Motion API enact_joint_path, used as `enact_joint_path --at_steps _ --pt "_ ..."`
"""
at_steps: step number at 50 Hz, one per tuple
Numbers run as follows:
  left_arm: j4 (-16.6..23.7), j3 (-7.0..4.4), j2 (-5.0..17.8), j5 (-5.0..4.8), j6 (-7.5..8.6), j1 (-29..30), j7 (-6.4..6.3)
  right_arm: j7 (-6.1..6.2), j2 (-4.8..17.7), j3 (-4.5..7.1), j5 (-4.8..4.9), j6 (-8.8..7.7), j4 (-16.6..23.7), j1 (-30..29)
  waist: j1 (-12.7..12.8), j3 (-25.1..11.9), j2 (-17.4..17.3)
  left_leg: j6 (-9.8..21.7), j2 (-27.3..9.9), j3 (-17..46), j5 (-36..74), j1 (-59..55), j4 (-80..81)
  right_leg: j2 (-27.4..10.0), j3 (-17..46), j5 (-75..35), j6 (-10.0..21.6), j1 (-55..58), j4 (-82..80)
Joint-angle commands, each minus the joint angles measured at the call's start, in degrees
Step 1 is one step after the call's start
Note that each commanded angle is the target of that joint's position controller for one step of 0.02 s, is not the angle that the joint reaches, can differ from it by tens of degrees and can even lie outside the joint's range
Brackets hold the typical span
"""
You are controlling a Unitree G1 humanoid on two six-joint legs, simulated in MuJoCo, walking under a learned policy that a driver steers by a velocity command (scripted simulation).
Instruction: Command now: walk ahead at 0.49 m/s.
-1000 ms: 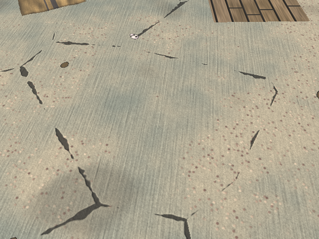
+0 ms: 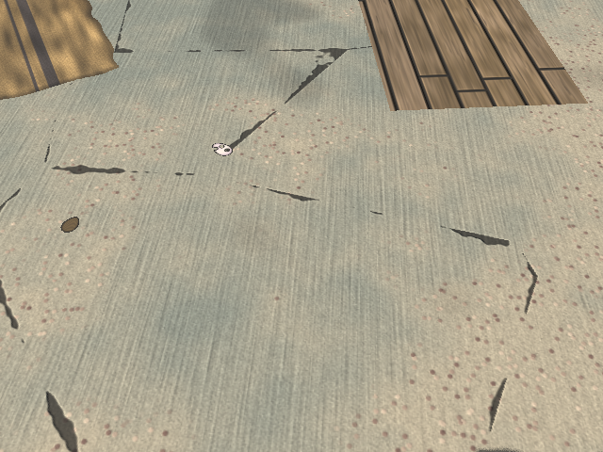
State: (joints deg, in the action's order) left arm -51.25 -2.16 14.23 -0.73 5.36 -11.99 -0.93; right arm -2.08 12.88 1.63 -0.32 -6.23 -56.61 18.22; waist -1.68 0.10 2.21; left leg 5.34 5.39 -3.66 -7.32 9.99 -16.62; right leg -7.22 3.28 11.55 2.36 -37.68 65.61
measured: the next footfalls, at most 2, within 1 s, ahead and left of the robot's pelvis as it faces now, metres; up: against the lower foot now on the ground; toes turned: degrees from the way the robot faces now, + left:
right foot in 0.32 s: +0.34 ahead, -0.17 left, +0.00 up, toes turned -8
left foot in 0.82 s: +0.67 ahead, -0.06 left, +0.00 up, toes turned -26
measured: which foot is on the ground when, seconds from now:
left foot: down 0.00-0.34, up 0.36-0.80, down 0.82-1.00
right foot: up 0.00-0.30, down 0.32-0.82, up 0.84-1.00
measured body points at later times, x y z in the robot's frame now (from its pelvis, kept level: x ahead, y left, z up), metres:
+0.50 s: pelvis +0.28 -0.10 +0.00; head +0.31 -0.12 +0.45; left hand +0.42 +0.15 -0.12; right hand +0.35 -0.38 -0.13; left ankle +0.29 +0.07 -0.66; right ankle +0.30 -0.17 -0.74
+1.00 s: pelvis +0.56 -0.12 +0.00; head +0.59 -0.12 +0.45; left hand +0.77 +0.08 -0.12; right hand +0.55 -0.41 -0.11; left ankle +0.63 -0.04 -0.74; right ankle +0.46 -0.23 -0.66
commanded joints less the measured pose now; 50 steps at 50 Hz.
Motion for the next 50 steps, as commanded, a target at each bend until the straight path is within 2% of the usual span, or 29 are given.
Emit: enact_joint_path --at_steps 1,6,9,12,14,15,16,17,18,19,20,21,22,23,25,28,32,36,39,40,41,42,43,44,45,46,47,48,50 --pt "2.49 -0.79 2.62 0.72 -0.25 -1.96 -0.42 1.12 7.42 1.15 0.04 -1.01 3.03 -2.15 2.66 3.16 -4.41 9.74 -15.98 11.93 4.67 5.88 11.73 -2.45 0.06 -8.99 -1.56 -1.59 -7.85" --pt "5.12 -0.2 1.45 -0.16 0.22 8.06 0.78 2.12 9.61 1.58 0.73 -0.38 1.65 2.8 -1.2 2.96 -4.62 6.68 -16.1 7.02 5.46 -2.01 11.15 0.13 -2.53 -18.7 -1.47 -0.62 -25.63" --pt "7.31 0.05 1.63 -0.69 0.09 12.47 1.93 2.16 9.62 1.73 0.82 0.2 0.12 5.42 -2.8 4.5 -4.64 6.16 -18.73 5.72 5.36 -9.37 9.58 0.82 -2.28 -15.85 -0.35 -3.39 -29.42" --pt "9.69 -0.01 2.3 -0.82 0.26 14.59 3.29 2.35 10.15 2.15 0.82 1.16 -0.32 5.42 -2.58 4.85 -4.77 4.81 -21.18 4.39 8.93 -15.84 5.69 1.87 -2.64 -8.5 2.03 -4.73 -31.48" --pt "9.98 -0.69 3.77 -0.62 0.41 11.23 3.94 2.54 11.47 2.51 0.85 1.86 0.62 2.99 0.08 2.11 -6.18 3.25 -20.81 1.81 24.52 -16.15 -1.12 4.75 -5.92 -3.6 4.06 2.9 -32.51" --pt "8.49 -1.84 5.47 -0.49 0.41 4.65 4.01 2.69 11.55 2.45 0.7 2.35 1.29 1.52 3.85 -1.98 -6.08 1.88 -19.03 -0.73 35.11 -14.36 -9.98 7.55 -8.24 -4.44 5.37 12.73 -33.96" --pt "5.59 -3.88 9.23 -0.68 0.29 -5.8 3.69 3.04 10.37 1.94 0.09 2.63 2.47 1.41 7.86 -7.74 -4.33 -0.22 -16.01 -3.52 36.78 -7.68 -23.75 8.57 -6.32 -6.23 7.37 27.45 -34.55" --pt "4.81 -5.96 16.88 0.04 -0.02 -14.52 2.96 2.8 6.27 0.29 -0.78 1.6 5.11 4.7 8.51 -15.79 7.05 -4.12 -9.51 -5.27 16.74 14.85 -47.56 -5.77 18.31 -4.12 15.72 50.38 -36.11" --pt "5.01 -5.4 15.81 -0.49 0.05 -14.99 3.07 1.98 3.73 -0.81 -0.64 -0.82 5.29 5.78 6.85 -21.99 13.5 -5.32 -0.91 3.86 -22.45 30.83 -60.93 -13.74 43.7 1.1 22.16 61.44 -47.64" --pt "5.15 -4.2 11.54 -0.13 0.08 -13.76 2.91 1.15 9.37 0.64 1.35 -2.86 6.69 0.96 7.84 -17.13 9.69 -3.29 -5.2 9.93 -20.5 37.25 -64.43 -11.77 38.74 2.2 18.55 58.8 -48.55" --pt "6.39 -3.6 9.2 0.1 0.03 -9.61 2.62 1.06 10.33 0.77 2.34 -3.73 8.39 -3.71 6.87 -11.01 5.59 -2.18 -7.85 8.99 -15.69 37.93 -62.42 -9.38 29.52 -2.18 16.07 51.14 -48.32" --pt "7.84 -3.09 7.82 0.33 -0.09 -5.01 2.72 1.44 9.94 0.92 1.53 -3.73 8.67 -5.41 4.44 -6.83 -0.94 -2.32 -10.14 8.4 -11.78 35.07 -57.38 -7.1 22.91 -8.35 14.68 41.76 -49.4" --pt "9.08 -2.54 6.17 0.63 -0.06 -2.13 2.75 1.91 10.24 1.56 0.59 -3.04 8.69 -5.4 2.31 -5.29 -2.12 -2.71 -11.93 8.53 -9.65 30.54 -52.48 -5.06 18.75 -12.8 13.54 35.26 -50.81" --pt "9.68 -2.34 5.73 0.87 -0.14 -0.93 2.78 1.96 9.46 1.69 0.25 -2.1 9.12 -4.81 0.8 -4.3 -1.3 -3.3 -12.42 8.56 -8.84 27.5 -49.99 -3.7 17.3 -14.52 13.42 31.19 -52.24" --pt "9.69 -2.77 7.23 0.37 0.05 -1.92 2.39 2.21 7.76 1.71 -0.42 -0.75 9.94 -4.5 -0.18 -3.17 -0.56 -5.17 -11.82 7.42 -6.83 25.89 -45.57 -2.29 14.25 -18.99 14.23 26.91 -53.64" --pt "9.06 -3.47 9.26 -0.14 -0.01 -5.51 1.09 2.71 7.01 1.7 -0.78 -0.22 12.86 -11.46 1.44 -0.71 -0.06 -7.37 -10.16 6.61 2.16 27.78 -33.29 -0.38 11.47 -19.66 13.43 24.99 -54.5" --pt "8.34 -3.62 9.48 -0.47 -0.55 -9.02 0.32 2.22 5.52 1.21 -0.02 -0.69 15.66 -19.8 4.53 0.2 2.47 -7.11 -6.84 6.18 13.48 23.2 -17.4 1.84 10.91 -12.04 10.11 24.24 -53.31" --pt "7.51 -3.76 9.25 -0.89 -1.11 -11.33 0.0 1.43 7.52 1.69 0.52 -1.44 18.09 -23.54 5.42 0.54 2.93 -6.11 -5.92 8.2 12.07 21.77 -11.46 -0.55 16.5 -9.18 9.28 29.87 -49.19" --pt "8.21 -4.09 9.7 -0.53 -2.02 -9.92 -0.58 1.02 9.45 2.48 0.66 -2.38 18.0 -20.76 3.35 -0.31 4.58 -4.41 -5.41 8.06 4.97 16.72 -9.24 -1.72 20.39 -12.28 8.39 32.99 -44.06" --pt "8.82 -3.84 8.96 -0.45 -2.29 -8.84 -0.53 1.25 10.34 3.11 0.48 -2.66 16.78 -16.03 0.95 -2.5 4.79 -3.16 -4.85 6.8 4.56 9.86 -7.02 0.28 20.03 -16.2 7.42 32.4 -40.1" --pt "9.96 -3.01 6.86 -0.06 -2.25 -7.38 -0.21 1.59 12.29 3.95 -0.25 -2.89 15.51 -8.64 -2.61 -8.56 3.36 -0.54 -8.92 9.47 4.91 -2.91 -8.09 3.51 17.58 -17.21 5.71 28.34 -30.33" --pt "11.38 -1.86 3.92 1.17 -2.08 -7.95 -0.11 2.13 15.97 4.82 -0.41 -2.49 14.79 1.41 -5.78 -17.4 -4.4 2.71 -19.26 20.38 3.01 -19.13 -9.24 8.67 11.24 -3.36 3.21 18.97 -13.43" --pt "12.67 -1.08 1.67 -1.14 -1.35 -17.47 0.18 1.71 18.43 5.51 -0.53 -1.64 13.02 3.52 -0.35 -21.56 -25.88 11.5 -30.42 47.14 -8.18 -33.68 -3.6 13.79 7.32 23.68 0.49 -1.96 2.18" --pt "10.53 -2.14 8.13 -1.98 -1.45 -16.32 -0.08 1.63 11.94 4.21 0.41 -1.4 14.84 0.78 -1.72 -15.85 -16.09 9.48 -29.57 46.77 -17.91 -29.15 -1.62 8.62 9.18 20.68 -0.01 -7.75 9.03" --pt "11.18 -2.78 10.41 -1.36 -1.75 -9.94 -0.03 1.77 8.78 3.4 0.63 -1.12 15.25 -1.33 -3.08 -8.83 -9.01 6.8 -26.7 36.83 -15.8 -21.19 -0.87 6.94 7.52 14.75 -0.34 -8.19 9.46" --pt "11.66 -2.68 9.12 -0.69 -1.89 -7.19 -0.1 1.53 8.49 3.0 0.16 -0.84 15.21 -3.81 -1.69 -4.73 -4.19 5.82 -23.97 30.21 -8.65 -13.17 0.61 4.98 5.93 10.5 -0.71 -5.39 7.8" --pt "12.25 -2.68 7.94 -0.03 -1.77 -5.38 0.06 1.28 7.71 2.75 -0.12 -0.69 14.58 -5.02 -0.65 -1.75 -4.12 5.86 -21.69 26.01 -3.84 -7.82 2.19 3.75 5.67 8.19 -0.72 -4.04 4.83" --pt "12.43 -2.56 6.62 -0.31 -1.85 -5.91 0.41 1.17 7.32 2.51 -0.61 -0.8 14.09 -5.37 0.73 -1.04 -5.88 5.65 -19.96 22.26 -1.19 -4.36 3.78 2.57 5.25 6.99 -0.51 -1.34 2.96" --pt "12.56 -2.12 4.55 -0.56 -2.12 -6.28 0.65 0.82 7.43 2.69 -0.14 -1.27 12.9 -4.71 1.47 -0.84 -7.35 6.88 -18.57 17.74 3.43 -2.08 6.05 2.27 3.4 6.22 -0.67 0.11 -0.47"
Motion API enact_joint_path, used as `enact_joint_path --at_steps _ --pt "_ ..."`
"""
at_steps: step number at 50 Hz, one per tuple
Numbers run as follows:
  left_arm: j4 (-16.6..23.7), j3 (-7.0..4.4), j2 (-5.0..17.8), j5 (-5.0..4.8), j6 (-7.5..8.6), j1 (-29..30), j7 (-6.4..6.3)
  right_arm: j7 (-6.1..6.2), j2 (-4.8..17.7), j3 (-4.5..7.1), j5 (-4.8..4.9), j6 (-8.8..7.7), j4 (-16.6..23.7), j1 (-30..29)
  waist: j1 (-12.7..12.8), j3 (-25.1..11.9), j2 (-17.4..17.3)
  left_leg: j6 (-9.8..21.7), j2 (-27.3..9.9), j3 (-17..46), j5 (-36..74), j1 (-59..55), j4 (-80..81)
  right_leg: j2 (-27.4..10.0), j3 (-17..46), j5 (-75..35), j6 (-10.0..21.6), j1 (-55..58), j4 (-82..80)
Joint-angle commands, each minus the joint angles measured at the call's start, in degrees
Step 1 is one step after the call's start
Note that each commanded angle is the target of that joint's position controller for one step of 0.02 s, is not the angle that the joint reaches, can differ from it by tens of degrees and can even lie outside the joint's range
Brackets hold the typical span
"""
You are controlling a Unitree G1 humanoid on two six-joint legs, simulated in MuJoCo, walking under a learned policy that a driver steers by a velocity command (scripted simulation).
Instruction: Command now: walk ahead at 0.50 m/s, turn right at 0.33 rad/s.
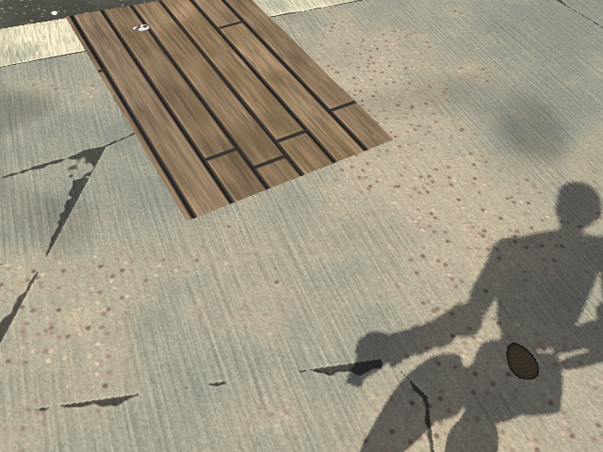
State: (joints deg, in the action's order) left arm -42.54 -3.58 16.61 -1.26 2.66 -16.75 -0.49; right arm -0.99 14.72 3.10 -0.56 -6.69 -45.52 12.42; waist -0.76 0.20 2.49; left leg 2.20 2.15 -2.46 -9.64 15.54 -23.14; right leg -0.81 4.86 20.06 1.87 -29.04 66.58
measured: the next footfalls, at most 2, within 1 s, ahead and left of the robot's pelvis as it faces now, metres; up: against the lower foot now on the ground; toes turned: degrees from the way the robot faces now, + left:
right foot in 0.34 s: +0.32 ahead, -0.16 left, +0.00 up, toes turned -4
left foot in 0.90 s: +0.63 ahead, +0.07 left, +0.00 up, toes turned +6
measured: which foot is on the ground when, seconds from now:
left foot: down 0.00-0.36, up 0.38-0.88, down 0.90-1.00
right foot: up 0.00-0.32, down 0.34-0.90, up 0.92-1.00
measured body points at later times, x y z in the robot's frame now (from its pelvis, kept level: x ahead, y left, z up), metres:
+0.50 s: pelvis +0.25 -0.07 +0.00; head +0.28 -0.09 +0.45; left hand +0.39 +0.19 -0.10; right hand +0.32 -0.35 -0.13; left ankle +0.22 +0.09 -0.65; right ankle +0.28 -0.16 -0.74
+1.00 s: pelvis +0.52 -0.01 -0.01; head +0.56 +0.00 +0.43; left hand +0.56 +0.27 -0.14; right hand +0.70 -0.26 -0.11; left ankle +0.58 +0.07 -0.74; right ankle +0.39 -0.17 -0.64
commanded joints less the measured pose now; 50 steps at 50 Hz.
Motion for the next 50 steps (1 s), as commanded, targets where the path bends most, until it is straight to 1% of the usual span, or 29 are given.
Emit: enact_joint_path --at_steps 1,4,8,12,14,15,16,17,18,19,20,21,22,23,25,27,30,33,37,40,42,43,44,45,46,47,48,49,50 --pt "4.45 -0.53 1.77 0.23 0.53 -0.34 0.22 -0.34 6.46 1.5 0.4 -1.03 1.23 1.51 0.65 -0.53 -7.37 10.7 -15.56 15.16 8.34 -7.54 13.41 -4.51 1.51 -3.52 -0.39 -9.43 -3.79" --pt "6.35 0.13 1.07 0.96 1.02 4.53 0.46 -0.08 8.5 2.02 0.95 -0.73 -0.01 2.67 -0.02 -0.3 -5.95 11.2 -15.67 11.36 14.49 -9.02 14.63 -5.83 -0.33 -10.5 -1.09 -11.27 -13.03" --pt "8.18 0.85 0.05 0.5 1.86 12.05 1.42 0.19 9.85 1.99 1.63 0.39 -1.52 5.62 -2.8 1.02 -6.47 9.03 -13.44 5.87 14.01 -8.82 14.3 -4.49 -3.79 -19.89 -1.13 -6.92 -26.32" --pt "10.63 0.64 1.21 -0.15 2.13 17.57 2.38 0.15 11.03 2.0 2.19 1.54 -3.58 9.31 -4.11 2.6 -7.65 8.16 -16.29 6.89 12.44 -13.32 12.29 -2.91 -4.92 -17.31 0.07 -5.51 -32.7" --pt "11.02 0.2 2.41 -0.05 2.33 16.92 2.72 0.36 11.9 2.21 2.44 2.18 -4.16 9.09 -2.51 2.24 -8.42 7.18 -17.59 7.1 16.43 -15.57 9.46 -1.83 -5.59 -13.81 1.74 -2.43 -35.46" --pt "10.12 -0.44 3.46 0.27 2.43 13.24 2.67 0.54 12.41 2.26 2.59 2.5 -4.16 7.99 0.23 0.35 -8.38 6.22 -16.86 5.77 23.68 -15.42 5.17 -0.3 -6.93 -14.12 2.85 3.69 -37.89" --pt "7.69 -1.78 5.7 0.69 2.36 5.92 2.31 0.7 11.62 1.92 2.55 2.68 -4.2 8.03 3.7 -4.22 -7.14 4.88 -14.25 3.22 31.09 -13.61 -3.66 1.34 -8.09 -15.01 4.38 14.57 -39.54" --pt "5.5 -3.2 9.3 1.16 2.13 -4.25 1.62 0.89 9.45 0.92 1.56 2.46 -3.1 7.45 8.02 -11.5 -3.85 2.58 -11.52 0.61 24.38 -4.31 -18.12 -4.96 -1.25 -16.9 7.34 30.72 -37.7" --pt "4.89 -4.48 15.82 1.92 1.73 -9.46 1.19 0.54 3.03 -1.28 0.63 1.26 -1.09 12.38 6.57 -18.66 10.89 -1.51 -2.45 -1.38 -4.97 19.49 -41.08 -20.2 24.62 -11.42 16.29 51.17 -41.14" --pt "4.37 -3.43 11.59 1.15 1.69 -10.98 1.36 0.22 6.02 -0.65 1.44 0.01 -2.08 11.71 7.55 -22.57 10.75 -1.17 -1.93 7.03 -22.41 26.81 -50.21 -22.71 36.93 -6.32 18.47 51.86 -47.84" --pt "4.68 -2.29 8.88 1.04 1.9 -6.86 1.54 -0.05 9.75 0.5 2.92 -0.49 -0.57 7.32 6.7 -13.45 7.56 -0.38 -5.17 7.31 -19.14 31.27 -52.6 -20.59 28.8 -6.44 15.81 44.9 -48.54" --pt "5.16 -1.62 6.82 0.97 1.93 -2.93 1.66 0.05 9.36 0.39 2.88 -0.44 0.09 3.97 5.16 -8.71 4.14 -0.08 -7.66 6.04 -14.11 30.06 -50.32 -17.61 21.02 -9.5 14.0 37.1 -49.41" --pt "5.26 -1.08 5.12 1.12 2.02 0.37 2.0 0.22 8.64 0.5 1.91 -0.05 0.16 2.61 3.33 -4.84 1.69 -0.49 -9.12 5.64 -10.76 27.71 -46.58 -15.19 16.07 -13.43 12.99 29.67 -51.51" --pt "5.37 -0.71 3.85 1.41 2.37 2.47 2.2 0.34 8.22 0.79 1.39 0.7 -0.13 3.43 1.25 -3.46 2.38 -0.74 -10.53 6.2 -8.26 23.94 -43.77 -13.34 12.69 -15.98 12.14 24.61 -53.52" --pt "4.61 -1.02 4.3 1.33 3.18 3.35 2.37 0.41 5.86 0.5 1.25 2.1 -0.79 5.1 -0.63 -2.52 2.54 -1.6 -10.61 5.73 -5.31 20.24 -41.29 -12.25 9.27 -18.99 12.68 19.6 -56.74" --pt "3.28 -1.4 5.43 1.38 3.77 2.33 2.11 0.72 5.35 0.51 0.91 2.77 -0.04 3.0 -0.95 -0.97 1.4 -2.44 -10.65 5.77 -1.16 22.07 -37.26 -11.94 6.29 -22.06 13.13 18.59 -58.4" --pt "1.32 -1.61 6.16 1.19 3.52 -0.23 1.31 0.55 4.53 0.29 0.61 2.63 1.58 -2.9 0.62 0.81 0.52 -2.96 -10.4 5.67 7.84 24.62 -27.11 -10.97 2.84 -22.74 12.02 20.22 -59.41" --pt "-0.16 -1.91 7.48 1.29 3.34 -1.68 0.78 -0.25 3.61 -0.2 1.25 2.37 2.48 -7.58 2.61 1.89 0.81 -2.37 -8.97 4.42 15.3 23.17 -18.17 -10.62 -1.58 -21.17 10.13 21.86 -60.03" --pt "-3.17 -2.27 8.17 1.03 2.94 -5.11 0.5 -1.28 3.78 -0.42 1.9 2.37 5.26 -13.55 5.12 3.91 0.34 -0.78 -7.5 4.4 14.34 25.11 -12.79 -13.29 -4.35 -20.46 9.15 28.68 -59.01" --pt "-4.41 -2.55 8.44 0.73 2.09 -5.1 0.12 -2.35 4.21 -0.34 1.89 2.29 7.27 -15.5 5.11 4.35 0.68 1.25 -6.62 3.64 8.28 26.38 -10.71 -15.28 -5.97 -25.01 7.68 34.46 -55.62" --pt "-4.27 -2.83 9.47 0.62 1.43 -3.52 -0.28 -2.8 5.23 0.17 1.63 2.27 7.68 -13.4 3.4 2.19 2.01 2.97 -4.19 0.53 3.05 20.89 -10.16 -15.12 -8.14 -39.73 6.12 35.74 -50.12" --pt "-3.98 -2.99 10.22 0.6 0.99 -2.61 -0.6 -2.74 6.51 0.97 1.49 2.38 7.06 -9.4 1.08 -0.9 2.77 4.04 -1.79 -1.77 1.71 14.24 -9.83 -14.23 -9.76 -50.41 5.03 35.43 -44.15" --pt "-3.55 -2.79 9.92 0.71 0.42 -2.01 -1.02 -2.47 8.8 2.51 1.52 2.48 4.89 -1.13 -3.08 -5.57 1.65 5.58 1.08 -3.33 3.47 2.81 -7.67 -11.77 -12.48 -56.22 3.27 32.54 -33.14" --pt "-2.19 -2.09 8.84 1.48 0.52 -2.69 -1.6 -1.66 13.46 4.38 1.58 2.74 3.05 8.63 -6.73 -11.54 -3.09 8.92 -4.68 7.05 6.03 -14.73 -7.83 -9.39 -13.58 -44.63 0.8 19.75 -16.58" --pt "0.21 0.66 0.87 2.87 2.18 -8.45 -0.46 -1.41 19.28 5.49 1.88 2.73 2.94 11.05 -2.3 -17.59 -18.27 20.05 -19.1 38.66 -3.0 -35.76 -2.74 2.41 -10.6 2.25 -3.4 -6.85 4.8" --pt "-0.15 0.12 4.68 1.29 4.36 -4.51 0.38 -1.33 14.43 4.11 2.07 2.59 3.4 12.72 -5.4 -22.42 -13.72 20.66 -21.16 49.2 -8.72 -39.77 4.73 2.95 0.67 11.93 -2.58 -14.23 11.84" --pt "1.69 -0.57 7.39 -0.66 5.59 0.69 0.93 -1.12 12.09 3.49 1.6 2.42 3.67 10.44 -6.0 -14.62 -11.23 17.89 -19.44 40.95 -5.6 -34.66 5.31 0.07 1.42 7.82 -1.37 -18.6 12.18" --pt "2.49 -0.24 6.94 -0.38 6.19 3.46 0.71 -0.91 10.89 3.15 1.56 2.35 4.61 6.98 -4.35 -10.02 -5.67 16.1 -17.13 34.16 -0.7 -26.59 5.31 -2.43 0.73 3.1 -0.73 -17.25 8.28" --pt "2.62 -0.57 7.01 1.05 6.2 4.91 0.27 -0.83 9.31 2.68 1.35 2.46 5.54 3.48 -2.23 -6.13 -2.76 15.04 -15.23 29.32 5.46 -18.13 6.3 -4.07 0.22 0.51 -1.04 -14.12 3.19"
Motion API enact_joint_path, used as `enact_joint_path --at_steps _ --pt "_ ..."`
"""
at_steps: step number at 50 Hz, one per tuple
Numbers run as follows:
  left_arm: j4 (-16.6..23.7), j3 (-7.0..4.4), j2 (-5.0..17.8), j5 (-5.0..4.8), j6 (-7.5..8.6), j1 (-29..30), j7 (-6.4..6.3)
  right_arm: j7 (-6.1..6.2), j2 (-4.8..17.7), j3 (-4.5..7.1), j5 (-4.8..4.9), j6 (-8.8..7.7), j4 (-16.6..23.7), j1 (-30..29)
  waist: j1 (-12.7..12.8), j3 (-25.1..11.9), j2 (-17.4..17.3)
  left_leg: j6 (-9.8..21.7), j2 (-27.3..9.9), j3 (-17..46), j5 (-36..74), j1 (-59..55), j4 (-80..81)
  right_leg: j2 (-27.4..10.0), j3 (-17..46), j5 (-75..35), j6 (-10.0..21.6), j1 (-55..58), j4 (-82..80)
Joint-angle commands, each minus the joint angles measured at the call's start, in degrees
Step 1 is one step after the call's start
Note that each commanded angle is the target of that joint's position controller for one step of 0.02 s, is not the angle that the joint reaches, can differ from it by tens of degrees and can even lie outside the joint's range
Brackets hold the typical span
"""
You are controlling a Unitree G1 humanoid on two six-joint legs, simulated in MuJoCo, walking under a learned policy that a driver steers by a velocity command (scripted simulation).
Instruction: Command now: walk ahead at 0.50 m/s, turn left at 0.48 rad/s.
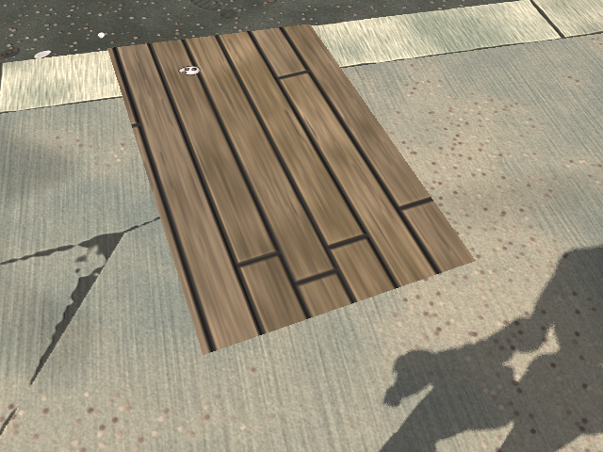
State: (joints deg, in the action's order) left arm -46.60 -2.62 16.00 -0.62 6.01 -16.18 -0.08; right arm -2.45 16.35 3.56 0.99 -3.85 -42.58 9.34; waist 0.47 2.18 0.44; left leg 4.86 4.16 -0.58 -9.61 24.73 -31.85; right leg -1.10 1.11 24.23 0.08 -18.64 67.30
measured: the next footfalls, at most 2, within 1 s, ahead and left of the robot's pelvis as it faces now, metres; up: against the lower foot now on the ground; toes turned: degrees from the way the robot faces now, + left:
right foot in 0.36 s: +0.37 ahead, -0.09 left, +0.00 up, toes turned +18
left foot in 0.72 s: +0.24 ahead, +0.13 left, +0.00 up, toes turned +16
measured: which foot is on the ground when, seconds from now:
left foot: down 0.00-0.36, up 0.38-0.70, down 0.72-1.00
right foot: up 0.00-0.34, down 0.36-1.00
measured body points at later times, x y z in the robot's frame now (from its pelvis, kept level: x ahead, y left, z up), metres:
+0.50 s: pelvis +0.21 -0.03 +0.00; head +0.25 -0.03 +0.45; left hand +0.33 +0.27 -0.08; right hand +0.40 -0.28 -0.11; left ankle +0.11 +0.08 -0.64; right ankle +0.33 -0.10 -0.73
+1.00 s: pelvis +0.25 +0.01 +0.01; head +0.25 +0.02 +0.46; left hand +0.26 +0.29 -0.12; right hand +0.45 -0.17 -0.10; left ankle +0.20 +0.12 -0.73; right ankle +0.33 -0.10 -0.73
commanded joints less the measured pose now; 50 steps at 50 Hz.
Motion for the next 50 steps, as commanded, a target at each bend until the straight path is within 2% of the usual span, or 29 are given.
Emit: enact_joint_path --at_steps 1,3,5,7,9,11,13,16,17,18,19,20,21,22,23,25,26,28,30,32,34,35,36,37,38,39,42,45,50 --pt "6.95 -2.01 7.97 1.05 2.25 3.76 -0.33 0.81 6.53 1.73 -0.85 -0.39 3.58 4.55 -1.3 -7.14 -1.82 12.06 -15.87 24.74 10.15 -21.79 16.31 -5.0 4.3 -5.19 0.44 -20.2 -0.34" --pt "7.24 -2.03 6.62 1.44 0.9 2.39 -0.37 1.12 6.6 1.85 -0.71 -0.37 4.34 3.64 0.49 -5.93 -2.97 12.66 -14.43 22.23 13.81 -16.27 18.42 -5.14 3.67 -5.94 -0.86 -17.17 -4.73" --pt "8.12 -1.77 5.42 1.67 -0.04 4.2 -0.7 1.82 8.22 2.31 -0.58 -0.49 4.31 4.38 0.64 -3.83 -2.95 12.57 -13.24 18.74 20.75 -12.1 19.08 -4.22 2.32 -9.25 -2.55 -16.99 -10.16" --pt "9.26 -1.35 4.29 2.04 -0.26 7.97 -0.91 2.68 9.47 2.8 -0.43 0.03 3.91 5.26 -0.08 -2.81 -3.09 10.25 -10.49 14.18 29.94 -9.05 17.11 -2.21 1.21 -15.91 -3.64 -14.89 -18.46" --pt "9.9 -0.89 3.02 1.89 -0.1 11.35 -0.61 3.38 9.58 3.01 0.08 1.09 3.38 6.94 -1.61 -4.31 -4.62 7.28 -7.66 11.79 31.06 -7.82 14.4 0.75 0.42 -23.93 -3.67 -10.36 -26.81" --pt "10.68 -0.94 3.26 1.17 -0.19 14.44 -0.11 3.94 9.42 3.03 0.41 2.16 2.87 8.88 -2.98 -5.49 -5.88 5.63 -7.52 13.72 26.78 -9.06 12.34 3.03 0.67 -28.05 -3.68 -8.04 -32.15" --pt "11.43 -1.33 4.37 0.89 -0.34 16.08 0.23 4.32 9.01 3.03 0.52 3.02 2.81 9.57 -3.16 -5.71 -6.51 4.85 -8.48 17.72 22.68 -11.98 9.64 3.84 2.4 -26.7 -3.27 -7.57 -36.06" --pt "10.9 -2.43 6.73 1.2 0.31 12.86 0.49 4.91 8.25 3.03 0.24 3.65 4.55 6.66 -0.58 -6.59 -7.87 3.22 -8.91 23.61 19.73 -16.27 2.77 3.25 4.28 -24.36 -1.15 -4.24 -41.61" --pt "10.34 -2.72 7.32 1.69 0.73 9.94 0.27 4.86 7.27 2.73 0.28 3.66 5.57 4.99 1.34 -7.99 -7.09 1.45 -6.46 22.93 17.82 -15.35 -2.2 1.55 3.77 -30.58 0.36 1.51 -46.02" --pt "10.32 -3.33 10.45 2.86 0.83 5.57 -0.28 4.71 4.2 1.7 -0.59 3.35 7.33 4.94 2.4 -14.6 -1.28 -1.09 -2.73 19.18 6.9 -9.37 -14.68 -8.14 10.83 -46.3 4.23 14.91 -43.45" --pt "10.72 -3.1 11.42 3.92 -0.08 4.51 -0.58 4.49 0.74 0.78 -0.96 3.08 6.01 17.23 -2.71 -21.05 13.47 -4.6 5.41 13.86 -33.29 4.16 -29.7 -22.82 26.44 -68.0 14.67 30.83 -39.42" --pt "9.91 -3.3 10.13 1.83 -1.15 3.49 -0.23 4.08 6.66 1.34 -0.26 3.18 5.03 21.62 -2.88 -24.69 15.35 -6.12 1.18 12.49 -32.6 8.99 -38.47 -27.08 36.65 -51.9 18.68 30.72 -41.93" --pt "11.31 -2.34 6.4 1.31 -1.76 5.9 -0.35 4.37 10.22 2.5 0.23 4.15 4.39 16.01 -0.76 -18.45 8.33 -8.01 -0.86 11.27 -27.31 11.28 -42.53 -22.07 30.65 -40.46 16.47 25.53 -43.8" --pt "11.42 -1.53 4.68 1.61 -2.59 8.13 -0.36 4.78 10.55 2.74 0.11 5.33 5.08 11.14 -0.17 -14.18 4.56 -8.92 -1.9 9.34 -23.34 11.79 -42.44 -18.25 24.26 -33.1 13.95 19.76 -45.07" --pt "11.5 -0.92 3.88 1.69 -3.23 10.18 -0.27 5.07 9.85 2.78 -0.19 6.42 5.47 8.99 -0.47 -10.58 3.75 -9.47 -2.83 8.75 -21.52 10.51 -41.39 -15.53 20.42 -29.12 13.03 13.59 -46.77" --pt "10.66 -1.07 5.2 2.34 -3.83 12.51 -0.19 4.87 6.19 1.91 -0.26 7.15 5.95 9.13 -2.27 -6.61 6.37 -9.52 -3.47 6.13 -18.29 3.74 -34.63 -10.94 13.31 -26.32 12.0 3.61 -50.15" --pt "10.22 -1.1 5.09 2.4 -3.87 12.97 -0.11 4.81 4.47 1.41 -0.41 6.96 5.76 9.82 -2.71 -6.76 7.31 -9.51 -3.42 4.71 -17.79 1.12 -29.93 -9.59 10.66 -27.59 11.97 2.4 -50.47" --pt "9.43 -1.21 5.22 2.01 -3.93 12.97 -0.06 4.67 2.85 0.64 -1.0 6.43 5.66 9.13 -2.26 -8.51 8.02 -9.23 -4.2 3.33 -17.0 -3.23 -21.11 -9.63 8.71 -31.17 12.86 2.88 -49.95" --pt "8.58 -1.55 6.29 1.43 -4.21 11.74 -0.04 4.31 3.19 0.41 -1.11 6.15 5.89 7.26 -0.86 -10.03 8.65 -8.58 -4.9 2.81 -13.92 -5.94 -14.35 -11.01 9.58 -29.7 13.79 4.71 -49.56" --pt "7.96 -1.59 7.06 0.99 -4.71 11.04 -0.02 3.91 4.12 0.61 -0.96 6.17 5.76 6.65 -0.66 -9.79 8.4 -7.53 -4.69 2.17 -9.96 -8.91 -7.8 -11.51 10.49 -22.38 13.59 4.53 -49.39" --pt "7.34 -1.11 6.43 0.44 -5.11 11.35 0.02 3.4 3.71 0.61 -1.3 6.1 4.88 7.57 -2.15 -8.04 7.54 -5.35 -3.67 0.56 -2.93 -15.08 2.6 -10.09 9.62 -13.41 11.09 0.56 -48.56" --pt "6.24 -0.58 5.08 0.4 -4.99 9.16 0.14 3.35 4.32 0.59 -1.97 6.04 5.43 6.8 -2.1 -7.16 6.23 -3.71 -4.87 2.48 -0.48 -18.1 6.48 -8.64 8.95 -8.35 7.82 -2.15 -48.13" --pt "6.02 0.04 3.43 1.19 -4.64 8.05 0.43 3.65 7.13 0.88 -2.81 5.96 6.5 6.49 -1.09 -7.13 0.77 -1.08 -11.51 10.11 2.18 -20.53 8.89 -5.81 5.92 -3.82 3.79 -5.43 -43.55" --pt "6.14 0.37 1.15 1.73 -4.26 5.9 0.59 3.64 8.69 1.12 -2.78 5.95 5.97 3.57 2.84 -5.77 -10.19 2.29 -14.81 13.76 -6.55 -11.51 10.82 0.0 -1.36 -3.59 0.1 -1.7 -40.97" --pt "5.74 0.23 2.56 2.39 -4.25 8.54 0.4 3.25 4.55 0.08 -2.9 5.37 6.79 1.09 1.31 -3.76 -9.75 2.23 -13.57 13.69 -15.38 -5.11 13.61 -0.03 -0.96 -8.28 -1.42 3.82 -40.01" --pt "5.47 0.02 2.91 2.34 -4.26 9.43 0.38 3.07 2.85 -0.5 -3.33 4.76 6.4 0.46 1.31 -2.3 -9.2 0.29 -11.7 12.14 -18.98 -3.52 13.85 -0.17 -0.62 -11.39 -1.57 5.46 -40.46" --pt "3.42 -0.4 4.16 1.93 -4.55 7.61 -0.04 3.07 3.5 -0.5 -2.72 3.42 5.54 2.08 1.03 -0.26 -7.02 -2.46 -9.3 9.54 -14.35 -3.57 11.85 -1.25 0.47 -13.59 -0.56 5.97 -41.13" --pt "1.8 -0.3 3.48 1.67 -4.24 7.23 -0.05 3.44 3.53 -0.49 -2.1 3.15 4.83 4.12 0.39 -0.86 -3.51 -2.35 -8.53 8.43 -8.39 -6.38 9.32 -1.42 0.63 -14.98 -0.24 5.41 -41.48" --pt "-0.85 -0.36 3.35 1.32 -4.32 6.74 -0.39 3.58 2.67 -0.56 -1.89 3.13 4.37 4.73 0.29 -2.49 -1.19 -2.13 -7.66 7.27 -1.68 -8.44 7.67 -1.74 0.79 -18.69 -0.49 7.0 -40.73"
